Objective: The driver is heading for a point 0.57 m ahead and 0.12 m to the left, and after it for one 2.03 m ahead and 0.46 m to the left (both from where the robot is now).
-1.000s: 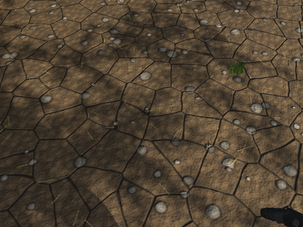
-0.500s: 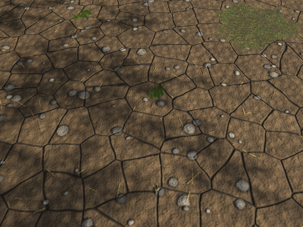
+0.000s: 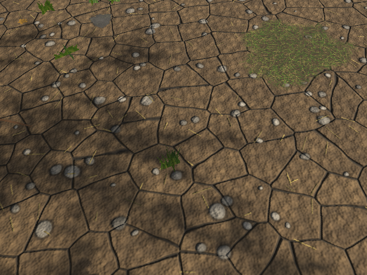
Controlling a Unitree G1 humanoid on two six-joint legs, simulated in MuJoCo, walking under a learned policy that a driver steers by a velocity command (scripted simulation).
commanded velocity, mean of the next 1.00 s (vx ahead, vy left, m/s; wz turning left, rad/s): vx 0.29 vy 0.00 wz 0.29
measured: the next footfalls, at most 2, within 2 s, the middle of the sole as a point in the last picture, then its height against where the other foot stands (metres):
left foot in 0.16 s outside the picture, level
right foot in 0.62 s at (206, 250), level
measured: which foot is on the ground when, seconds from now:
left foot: up 0.00-0.14, down 0.16-0.64, up 0.66-0.92, down 0.94-1.00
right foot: down 0.00-0.16, up 0.18-0.60, down 0.62-1.00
